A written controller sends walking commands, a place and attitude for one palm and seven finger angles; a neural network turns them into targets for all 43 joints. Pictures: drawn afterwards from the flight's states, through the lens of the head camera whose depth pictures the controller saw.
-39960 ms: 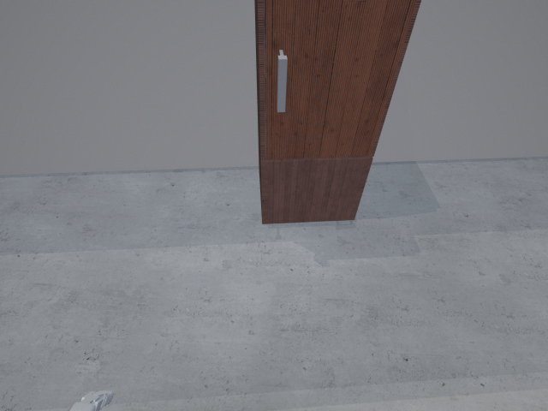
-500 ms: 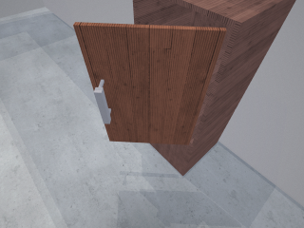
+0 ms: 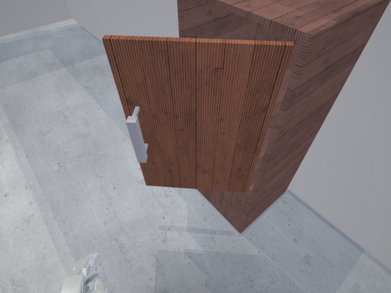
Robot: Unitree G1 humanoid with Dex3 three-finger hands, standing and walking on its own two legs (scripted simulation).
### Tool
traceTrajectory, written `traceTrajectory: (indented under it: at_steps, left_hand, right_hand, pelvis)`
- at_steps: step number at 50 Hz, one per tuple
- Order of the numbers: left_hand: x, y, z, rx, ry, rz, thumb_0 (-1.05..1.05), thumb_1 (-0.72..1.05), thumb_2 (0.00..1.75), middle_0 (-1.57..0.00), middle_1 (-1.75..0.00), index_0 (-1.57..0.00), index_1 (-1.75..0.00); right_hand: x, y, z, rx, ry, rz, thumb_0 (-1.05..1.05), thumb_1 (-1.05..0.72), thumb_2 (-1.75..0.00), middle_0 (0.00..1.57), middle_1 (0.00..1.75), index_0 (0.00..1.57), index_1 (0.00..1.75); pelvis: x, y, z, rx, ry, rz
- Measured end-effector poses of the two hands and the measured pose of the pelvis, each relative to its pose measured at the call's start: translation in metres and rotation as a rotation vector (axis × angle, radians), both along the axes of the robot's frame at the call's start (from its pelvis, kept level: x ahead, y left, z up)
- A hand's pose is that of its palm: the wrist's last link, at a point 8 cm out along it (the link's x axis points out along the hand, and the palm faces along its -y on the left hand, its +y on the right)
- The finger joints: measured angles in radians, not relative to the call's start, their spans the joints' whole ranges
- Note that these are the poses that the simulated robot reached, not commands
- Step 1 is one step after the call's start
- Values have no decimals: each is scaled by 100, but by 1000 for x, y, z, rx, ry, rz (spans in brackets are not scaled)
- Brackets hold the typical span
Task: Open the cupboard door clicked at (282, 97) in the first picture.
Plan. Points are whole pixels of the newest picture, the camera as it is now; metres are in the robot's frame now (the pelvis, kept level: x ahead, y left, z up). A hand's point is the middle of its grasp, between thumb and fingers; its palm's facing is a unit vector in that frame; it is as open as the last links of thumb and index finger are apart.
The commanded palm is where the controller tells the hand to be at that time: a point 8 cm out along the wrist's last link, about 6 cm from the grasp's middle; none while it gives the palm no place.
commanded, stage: raise the hand with hooked fingers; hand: left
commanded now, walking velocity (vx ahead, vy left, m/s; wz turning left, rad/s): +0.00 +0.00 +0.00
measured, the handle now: (139, 135) +0.52 +0.21 -0.02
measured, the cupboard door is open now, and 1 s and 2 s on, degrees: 45 45 45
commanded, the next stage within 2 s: move the hooked fingers beside the handle in 1.98 s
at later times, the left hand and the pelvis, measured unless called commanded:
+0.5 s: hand (102, 277) +0.16 +0.20 -0.03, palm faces -0.01 -1.00 -0.08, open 9.8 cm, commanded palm +0.14 +0.26 -0.04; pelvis -0.07 -0.03 -0.10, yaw +2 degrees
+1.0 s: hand (86, 248) +0.20 +0.24 -0.03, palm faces -0.03 -1.00 -0.05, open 12.7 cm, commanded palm +0.18 +0.30 -0.02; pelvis -0.05 +0.01 -0.07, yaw +0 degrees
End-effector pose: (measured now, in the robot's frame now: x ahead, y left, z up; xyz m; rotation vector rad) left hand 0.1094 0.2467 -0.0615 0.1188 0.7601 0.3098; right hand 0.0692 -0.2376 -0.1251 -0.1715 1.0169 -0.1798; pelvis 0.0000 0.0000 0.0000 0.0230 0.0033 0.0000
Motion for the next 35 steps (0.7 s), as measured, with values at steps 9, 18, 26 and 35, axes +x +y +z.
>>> traceTrajectory:
  at_steps: [9, 18, 26, 35]
  left_hand:
    - [62, -21, 56, -55, -699, -238, 1, 75, 83, -21, -40, -21, -40]
    - [-12, 7, -6, -54, -686, -215, 1, 54, 75, -23, -53, -23, -53]
    - [35, 3, 29, -59, -793, -392, 1, 35, 67, -23, -65, -24, -65]
    - [68, 29, 33, -104, -643, -291, 1, 15, 58, -25, -78, -26, -78]
  right_hand:
    - [58, -30, 17, -42, -366, 64, 1, -90, -90, 20, 30, 20, 30]
    - [79, -50, -6, -133, -473, 154, 1, -90, -90, 20, 30, 20, 30]
    - [51, -18, -37, -67, -392, 143, 1, -90, -90, 20, 30, 20, 30]
    - [5, -5, -35, -30, -259, 35, 1, -90, -90, 21, 30, 21, 30]
  pelvis:
    - [-38, -19, -36, 2, 142, -1]
    - [-66, -32, -90, -29, 210, 24]
    - [-69, -27, -96, -66, 211, 37]
    - [-56, -10, -74, -47, 232, 1]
